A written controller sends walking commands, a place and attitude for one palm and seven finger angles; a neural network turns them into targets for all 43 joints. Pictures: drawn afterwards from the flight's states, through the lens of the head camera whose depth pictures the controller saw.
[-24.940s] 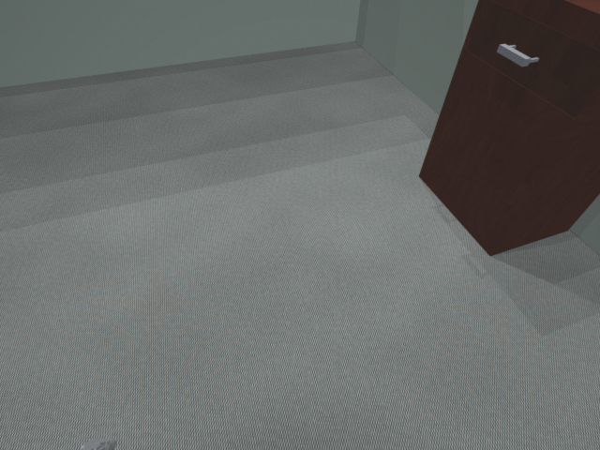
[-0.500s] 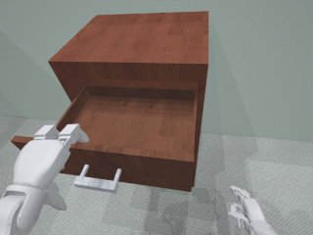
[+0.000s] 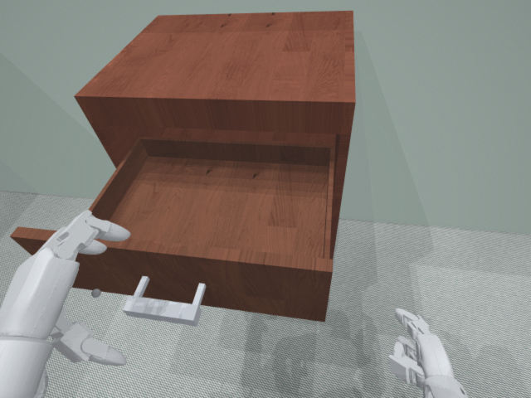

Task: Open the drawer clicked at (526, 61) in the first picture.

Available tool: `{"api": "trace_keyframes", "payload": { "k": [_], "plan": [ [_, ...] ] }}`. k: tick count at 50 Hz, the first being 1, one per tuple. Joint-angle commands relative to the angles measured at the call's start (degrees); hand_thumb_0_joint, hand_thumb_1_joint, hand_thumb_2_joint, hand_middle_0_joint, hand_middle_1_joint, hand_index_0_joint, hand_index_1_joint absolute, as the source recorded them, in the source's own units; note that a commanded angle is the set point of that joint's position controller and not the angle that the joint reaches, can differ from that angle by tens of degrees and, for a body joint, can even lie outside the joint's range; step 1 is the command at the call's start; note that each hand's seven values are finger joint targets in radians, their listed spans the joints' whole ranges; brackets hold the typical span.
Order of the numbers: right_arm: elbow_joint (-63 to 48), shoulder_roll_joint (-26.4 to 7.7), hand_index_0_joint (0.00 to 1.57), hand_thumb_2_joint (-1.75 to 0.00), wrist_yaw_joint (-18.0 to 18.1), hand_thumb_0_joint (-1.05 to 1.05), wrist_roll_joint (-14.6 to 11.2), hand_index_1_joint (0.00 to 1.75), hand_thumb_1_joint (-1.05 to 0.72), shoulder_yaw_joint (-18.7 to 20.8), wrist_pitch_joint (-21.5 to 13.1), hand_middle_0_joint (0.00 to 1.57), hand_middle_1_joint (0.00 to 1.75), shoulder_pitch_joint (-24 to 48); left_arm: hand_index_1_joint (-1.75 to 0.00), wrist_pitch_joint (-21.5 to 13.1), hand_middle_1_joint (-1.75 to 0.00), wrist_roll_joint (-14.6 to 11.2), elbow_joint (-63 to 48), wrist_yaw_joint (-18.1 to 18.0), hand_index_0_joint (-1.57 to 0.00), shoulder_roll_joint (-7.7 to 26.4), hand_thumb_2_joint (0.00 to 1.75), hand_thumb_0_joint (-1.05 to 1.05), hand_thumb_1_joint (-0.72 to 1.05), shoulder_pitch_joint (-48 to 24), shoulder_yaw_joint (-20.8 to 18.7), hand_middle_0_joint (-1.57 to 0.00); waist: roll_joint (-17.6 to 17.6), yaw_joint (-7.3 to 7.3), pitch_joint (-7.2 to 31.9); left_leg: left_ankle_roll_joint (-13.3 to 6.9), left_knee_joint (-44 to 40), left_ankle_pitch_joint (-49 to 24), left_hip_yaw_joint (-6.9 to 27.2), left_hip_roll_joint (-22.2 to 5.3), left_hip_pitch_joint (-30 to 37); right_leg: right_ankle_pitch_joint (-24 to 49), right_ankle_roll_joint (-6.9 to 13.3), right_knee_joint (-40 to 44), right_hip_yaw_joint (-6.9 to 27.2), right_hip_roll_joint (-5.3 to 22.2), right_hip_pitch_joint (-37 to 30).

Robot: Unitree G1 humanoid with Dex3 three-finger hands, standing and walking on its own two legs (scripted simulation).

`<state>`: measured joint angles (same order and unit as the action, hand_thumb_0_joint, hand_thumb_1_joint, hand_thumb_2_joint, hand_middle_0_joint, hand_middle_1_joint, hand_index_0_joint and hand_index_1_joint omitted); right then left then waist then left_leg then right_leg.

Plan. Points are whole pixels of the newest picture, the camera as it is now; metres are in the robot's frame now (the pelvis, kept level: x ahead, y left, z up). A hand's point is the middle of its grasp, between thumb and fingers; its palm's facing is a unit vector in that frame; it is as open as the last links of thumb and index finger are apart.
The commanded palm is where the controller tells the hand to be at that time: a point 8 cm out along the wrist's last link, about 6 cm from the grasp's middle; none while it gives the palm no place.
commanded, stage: draw the hand back to the body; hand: left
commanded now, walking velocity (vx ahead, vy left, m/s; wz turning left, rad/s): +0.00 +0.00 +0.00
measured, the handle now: (167, 298) +0.26 +0.21 -0.01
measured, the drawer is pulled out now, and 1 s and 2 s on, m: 0.30 0.30 0.30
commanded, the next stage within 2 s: step back with the hand held close in 0.92 s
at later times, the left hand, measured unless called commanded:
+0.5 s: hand (97, 275) +0.21 +0.22 +0.16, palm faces +0.36 -0.83 -0.44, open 10.6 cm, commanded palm +0.15 +0.26 +0.18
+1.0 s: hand (95, 285) +0.19 +0.21 +0.16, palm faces +0.40 -0.81 -0.43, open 7.5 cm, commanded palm +0.14 +0.26 +0.18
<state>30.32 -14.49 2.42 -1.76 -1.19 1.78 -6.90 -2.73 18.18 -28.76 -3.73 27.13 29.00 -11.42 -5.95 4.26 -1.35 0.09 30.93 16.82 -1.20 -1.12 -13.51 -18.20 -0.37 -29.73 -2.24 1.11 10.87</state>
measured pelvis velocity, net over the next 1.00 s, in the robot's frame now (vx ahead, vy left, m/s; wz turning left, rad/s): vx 0.02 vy -0.02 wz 0.01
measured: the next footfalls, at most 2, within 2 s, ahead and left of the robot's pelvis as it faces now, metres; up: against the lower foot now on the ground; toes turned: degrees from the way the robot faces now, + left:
right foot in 1.92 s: -0.07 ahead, -0.12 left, +0.00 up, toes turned -2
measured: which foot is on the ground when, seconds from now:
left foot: down 0.00-1.00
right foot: down 0.00-1.00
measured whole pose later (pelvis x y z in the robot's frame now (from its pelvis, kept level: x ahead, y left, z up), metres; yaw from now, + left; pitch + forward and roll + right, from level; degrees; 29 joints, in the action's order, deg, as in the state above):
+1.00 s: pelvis +0.02 -0.02 +0.00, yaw +1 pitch -2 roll +0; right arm 35.8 -12.3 5.2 -1.2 -0.9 -6.1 -9.0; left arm -4.7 -3.5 -28.3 -6.8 18.6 32.2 -16.2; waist -4.4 3.4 -1.0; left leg 2.0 26.2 15.9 -0.1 -2.4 -8.0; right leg -18.2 1.3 -25.9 -3.5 -0.3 5.5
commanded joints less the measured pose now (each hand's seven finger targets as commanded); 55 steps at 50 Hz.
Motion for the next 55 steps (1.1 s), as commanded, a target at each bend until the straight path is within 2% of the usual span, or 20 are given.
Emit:
{"api": "trace_keyframes", "payload": {
  "k": [1, 3, 4, 6, 11, 19, 21, 27, 29, 31, 33, 36, 41, 43, 46, 50, 51, 52, 53, 55],
  "plan": [
    [-8.1, -2.8, 0.20, -0.90, 3.2, 0.00, 0.6, 0.30, -0.90, 1.1, -10.4, 0.20, 0.30, 4.0, -1.09, -6.2, -1.09, -19.2, -15.0, -4.9, -0.29, 1.2, 0.37, 0.00, -0.32, -5.4, -7.6, -0.29, 6.7, -1.63, 8.2, -1.4, -6.0, -10.7, 0.8, -1.9, 9.3, 10.5, 0.8, 5.9, -1.6, 0.6, -1.0],
    [-6.5, -2.9, 0.20, -0.90, 3.4, 0.00, 1.3, 0.30, -0.90, 0.9, -12.2, 0.20, 0.30, 4.4, -1.04, -6.9, -1.04, -19.4, -16.1, -5.6, -0.28, 3.0, 0.40, 0.00, -0.26, -4.7, -9.6, -0.28, 0.8, -0.73, 7.3, -1.1, -6.1, -13.0, 0.5, -1.4, 8.8, 12.7, 1.2, 6.3, -1.0, 0.9, -2.0],
    [-6.4, -2.2, 0.20, -0.90, 3.2, 0.00, 1.3, 0.30, -0.90, 0.6, -12.9, 0.20, 0.30, 3.7, -1.02, -7.2, -1.02, -19.4, -16.5, -5.4, -0.28, 0.2, 0.42, 0.00, -0.22, -4.4, -7.2, -0.28, -0.3, -1.13, 6.5, -0.9, -6.5, -14.0, 0.5, -1.5, 8.3, 13.4, 1.3, 6.3, -1.3, 1.2, -2.2],
    [-5.7, -2.3, 0.20, -0.90, 3.0, 0.00, 1.2, 0.30, -0.90, 0.7, -13.3, 0.20, 0.30, 4.0, -0.98, -7.0, -0.98, -20.0, -14.3, -5.0, -0.27, -1.0, 0.45, 0.00, -0.15, -3.8, -6.7, -0.27, 1.2, -1.17, 3.3, -0.8, -6.8, -14.1, 0.5, -1.8, 7.4, 14.1, 1.3, 7.1, -1.5, 1.1, -1.5],
    [-4.9, -2.3, 0.20, -0.90, 2.3, 0.00, 1.3, 0.30, -0.90, 1.1, -13.5, 0.20, 0.30, 4.1, -0.86, -7.3, -0.86, -20.5, -14.5, -4.1, -0.26, -1.1, 0.52, 0.00, 0.02, -1.4, -8.0, -0.26, 0.3, -0.80, 5.1, -0.7, -6.5, -18.4, 0.3, -1.9, 8.0, 18.5, 1.4, 6.8, -1.6, 1.1, -3.4],
    [-4.2, -2.7, 0.20, -0.90, 2.1, 0.00, 0.9, 0.30, -0.90, 2.1, -12.6, 0.20, 0.30, 4.4, -0.68, -6.8, -0.68, -20.9, -14.8, -3.8, -0.24, -0.3, 0.64, 0.00, 0.31, 1.4, -9.6, -0.24, 2.6, -0.96, 7.5, -0.8, -5.4, -22.7, -0.2, -2.1, 9.3, 23.2, 0.9, 6.7, -1.7, 1.2, -3.8],
    [-4.2, -2.8, 0.20, -0.90, 2.3, 0.00, 0.8, 0.30, -0.90, 2.3, -12.1, 0.20, 0.30, 4.3, -0.64, -6.7, -0.64, -21.1, -13.9, -4.0, -0.24, 0.3, 0.68, 0.00, 0.37, 1.4, -10.5, -0.24, 5.3, -1.01, 7.4, -0.8, -5.5, -21.4, -0.3, -2.1, 9.2, 22.8, 0.7, 6.8, -1.9, 1.2, -3.7],
    [-4.3, -2.8, 0.20, -0.90, 2.9, 0.00, 0.7, 0.30, -0.90, 2.4, -11.3, 0.20, 0.30, 4.8, -0.50, -6.4, -0.50, -21.2, -13.3, -4.2, -0.22, 0.8, 0.76, 0.00, 0.58, 1.3, -11.4, -0.22, 4.6, -0.92, 7.5, -1.1, -5.3, -21.1, -0.6, -1.8, 10.0, 23.2, 0.6, 7.0, -1.6, 1.3, -3.4],
    [-3.9, -2.7, 0.20, -0.90, 2.9, 0.00, 0.7, 0.30, -0.90, 2.3, -11.4, 0.20, 0.30, 4.8, -0.46, -6.1, -0.46, -21.1, -13.4, -4.4, -0.22, 1.2, 0.80, 0.00, 0.65, 1.1, -11.8, -0.22, 1.5, -0.89, 7.4, -0.9, -5.4, -20.7, -0.7, -1.6, 10.0, 22.7, 0.7, 7.3, -1.3, 1.5, -3.4],
    [-4.0, -2.7, 0.20, -0.90, 2.9, 0.00, 0.7, 0.30, -0.90, 2.4, -11.2, 0.20, 0.30, 5.1, -0.41, -5.9, -0.41, -21.4, -12.0, -4.4, -0.21, 0.8, 0.82, 0.00, 0.73, 2.2, -11.8, -0.21, 5.3, -0.80, 6.8, -1.1, -5.3, -21.1, -0.6, -1.8, 9.8, 23.8, 0.5, 7.1, -1.6, 1.3, -3.3],
    [-4.1, -2.9, 0.20, -0.90, 2.9, 0.00, 0.6, 0.30, -0.90, 2.4, -11.1, 0.20, 0.30, 5.7, -0.37, -5.7, -0.37, -21.4, -12.6, -4.2, -0.21, 1.0, 0.86, 0.00, 0.80, 0.6, -11.6, -0.21, 3.0, -1.00, 6.2, -1.0, -5.4, -19.9, -0.7, -1.6, 9.6, 23.0, 0.6, 7.7, -1.1, 1.5, -3.1],
    [-4.2, -2.8, 0.20, -0.90, 2.9, 0.00, 0.7, 0.30, -0.90, 2.2, -10.9, 0.20, 0.30, 5.3, -0.30, -5.6, -0.30, -21.4, -11.7, -4.2, -0.20, 0.3, 0.90, 0.00, 0.90, 0.7, -10.8, -0.20, 4.3, -0.93, 5.5, -1.1, -5.7, -19.0, -0.5, -1.7, 9.6, 21.5, 0.5, 7.6, -1.4, 1.4, -2.5],
    [-4.2, -2.7, 0.20, -0.90, 3.0, 0.00, 0.7, 0.30, -0.90, 2.1, -11.0, 0.20, 0.30, 5.5, -0.30, -5.7, -0.30, -21.6, -11.3, -4.3, -0.20, 0.9, 0.90, 0.00, 0.90, 0.3, -11.6, -0.20, 4.8, -0.71, 5.6, -1.1, -6.0, -17.2, -0.3, -1.6, 9.5, 20.0, 0.5, 8.1, -1.2, 1.5, -2.6],
    [-4.3, -2.8, 0.20, -0.90, 3.0, 0.00, 0.6, 0.30, -0.90, 2.1, -11.2, 0.20, 0.30, 6.1, -0.30, -5.8, -0.30, -21.6, -12.3, -4.3, -0.20, 1.4, 0.90, 0.00, 0.90, -0.2, -11.9, -0.20, 1.6, -0.76, 5.8, -1.1, -5.9, -17.2, -0.4, -1.4, 9.7, 20.0, 0.7, 8.4, -0.7, 1.5, -2.7],
    [-4.2, -2.6, 0.20, -0.90, 3.0, 0.00, 0.7, 0.30, -0.90, 2.1, -11.1, 0.20, 0.30, 5.9, -0.30, -5.7, -0.30, -21.7, -10.5, -4.2, -0.20, 0.7, 0.90, 0.00, 0.90, 1.0, -11.5, -0.20, 5.8, -0.68, 4.9, -1.2, -6.1, -16.5, -0.3, -1.6, 9.1, 19.5, 0.4, 8.3, -1.1, 1.4, -2.3],
    [-4.1, -2.7, 0.20, -0.90, 3.1, 0.00, 0.6, 0.30, -0.90, 2.1, -11.1, 0.20, 0.30, 5.9, -0.30, -5.9, -0.30, -21.6, -10.6, -4.2, -0.20, 0.6, 0.90, 0.00, 0.90, 0.5, -11.5, -0.20, 4.0, -0.83, 4.5, -1.2, -6.1, -15.8, -0.3, -1.5, 9.3, 18.4, 0.5, 8.7, -0.9, 1.4, -1.9],
    [-4.2, -2.6, 0.20, -0.90, 3.1, 0.00, 0.6, 0.30, -0.90, 2.2, -11.1, 0.20, 0.30, 6.0, -0.30, -5.9, -0.30, -21.7, -10.3, -4.2, -0.20, 0.9, 0.90, 0.00, 0.90, 0.6, -11.7, -0.20, 5.6, -0.65, 4.4, -1.3, -6.2, -15.4, -0.3, -1.5, 9.1, 18.2, 0.4, 8.8, -0.9, 1.4, -2.0],
    [-5.8, -4.4, 0.20, -0.90, 2.5, 0.00, 0.2, 0.30, -0.90, 2.3, -9.8, 0.20, 0.30, 2.4, -0.30, -8.9, -0.30, -21.8, -17.0, -4.4, -0.20, 9.6, 0.90, 0.00, 0.90, -9.1, -20.5, -0.20, 5.8, -3.62, -0.9, -2.3, -3.0, -11.2, 0.8, -1.7, 4.4, 22.6, 1.0, 12.2, 6.1, 4.7, 4.1],
    [-4.6, -3.6, 0.20, -0.90, 2.5, 0.00, 0.3, 0.30, -0.90, 2.4, -9.2, 0.20, 0.30, 2.0, -0.30, -10.3, -0.30, -21.4, -15.6, -4.2, -0.20, 10.5, 0.90, 0.00, 0.90, -9.6, -21.5, -0.20, 4.7, -3.93, 0.3, -2.0, -1.8, -9.2, 1.2, -1.4, 4.6, 24.9, 1.9, 12.2, 7.0, 6.9, 4.1],
    [-5.2, -3.6, 0.20, -0.90, 2.3, 0.00, 0.3, 0.30, -0.90, 2.6, -8.0, 0.20, 0.30, 3.3, -0.30, -9.8, -0.30, -21.2, -9.0, -3.2, -0.20, 2.2, 0.90, 0.00, 0.90, 1.6, -15.0, -0.20, 8.6, -4.36, 3.2, -2.1, -0.9, -13.0, 1.0, -1.6, 5.3, 30.2, 1.5, 9.3, 5.0, 7.4, 2.7]
  ]
}}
